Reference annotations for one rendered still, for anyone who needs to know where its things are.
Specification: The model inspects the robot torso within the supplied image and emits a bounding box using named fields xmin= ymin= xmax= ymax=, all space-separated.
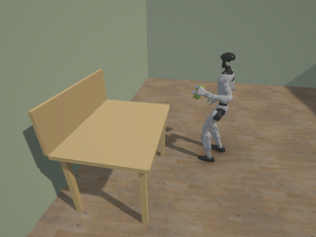
xmin=216 ymin=72 xmax=235 ymax=116

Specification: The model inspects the robot left upper arm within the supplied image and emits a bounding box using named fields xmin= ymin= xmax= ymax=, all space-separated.
xmin=219 ymin=74 xmax=233 ymax=103

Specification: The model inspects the sponge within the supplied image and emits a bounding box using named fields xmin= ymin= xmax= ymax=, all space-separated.
xmin=193 ymin=84 xmax=205 ymax=100

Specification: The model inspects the table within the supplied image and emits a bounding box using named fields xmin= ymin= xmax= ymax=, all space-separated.
xmin=28 ymin=69 xmax=171 ymax=225

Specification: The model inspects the left robot foot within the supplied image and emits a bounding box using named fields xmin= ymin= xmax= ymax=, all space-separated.
xmin=198 ymin=155 xmax=215 ymax=163

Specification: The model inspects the robot left hand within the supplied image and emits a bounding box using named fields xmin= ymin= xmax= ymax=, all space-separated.
xmin=192 ymin=85 xmax=206 ymax=96

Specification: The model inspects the robot right hand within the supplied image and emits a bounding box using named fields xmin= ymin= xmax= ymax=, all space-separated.
xmin=206 ymin=98 xmax=217 ymax=106

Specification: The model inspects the left robot forearm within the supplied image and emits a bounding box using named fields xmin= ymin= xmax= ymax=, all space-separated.
xmin=204 ymin=91 xmax=232 ymax=103

